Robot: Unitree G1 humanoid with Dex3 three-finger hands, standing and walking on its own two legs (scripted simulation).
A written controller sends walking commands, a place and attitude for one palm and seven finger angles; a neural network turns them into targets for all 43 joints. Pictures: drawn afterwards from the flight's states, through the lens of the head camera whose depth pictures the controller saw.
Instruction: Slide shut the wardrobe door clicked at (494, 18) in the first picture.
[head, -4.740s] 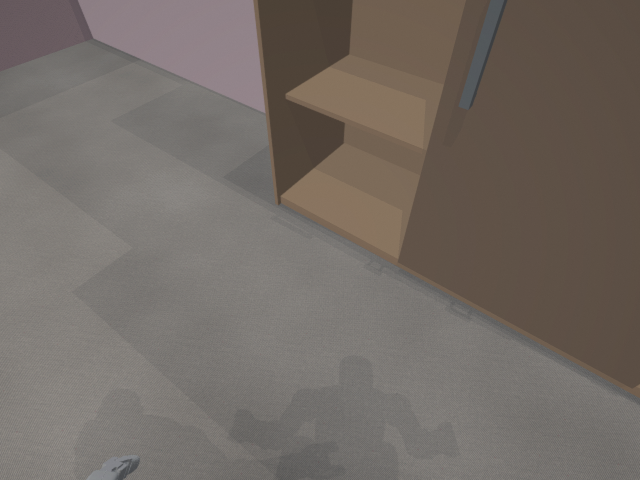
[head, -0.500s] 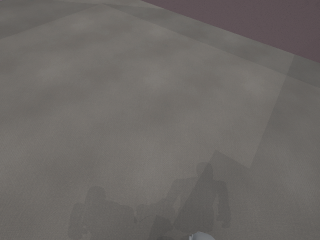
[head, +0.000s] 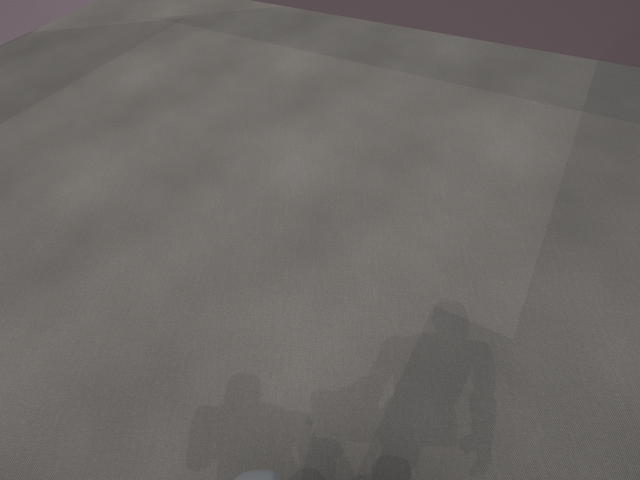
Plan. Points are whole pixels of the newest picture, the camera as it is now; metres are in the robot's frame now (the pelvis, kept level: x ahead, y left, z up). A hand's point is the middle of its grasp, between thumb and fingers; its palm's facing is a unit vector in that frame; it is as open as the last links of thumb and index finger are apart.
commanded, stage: turn to face it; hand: right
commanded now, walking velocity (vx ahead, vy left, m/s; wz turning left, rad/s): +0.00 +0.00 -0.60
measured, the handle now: out of the picture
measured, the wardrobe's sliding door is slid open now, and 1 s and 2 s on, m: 0.62 0.62 0.62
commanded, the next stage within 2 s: none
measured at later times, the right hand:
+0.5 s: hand out of the picture +0.08 -0.25 -0.16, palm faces +0.30 +0.92 -0.25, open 7.4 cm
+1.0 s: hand out of the picture +0.01 -0.13 -0.13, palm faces +0.52 +0.78 -0.35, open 7.4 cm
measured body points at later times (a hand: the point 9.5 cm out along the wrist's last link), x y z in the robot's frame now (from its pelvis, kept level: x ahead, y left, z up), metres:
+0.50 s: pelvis +0.03 -0.01 +0.01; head +0.05 -0.04 +0.46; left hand +0.09 +0.24 -0.12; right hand +0.06 -0.29 -0.14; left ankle +0.05 +0.18 -0.66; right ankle +0.07 -0.03 -0.73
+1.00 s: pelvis +0.06 +0.10 +0.01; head +0.10 +0.11 +0.46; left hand +0.26 +0.31 -0.14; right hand -0.02 -0.17 -0.11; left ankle +0.08 +0.20 -0.73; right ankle +0.02 -0.03 -0.67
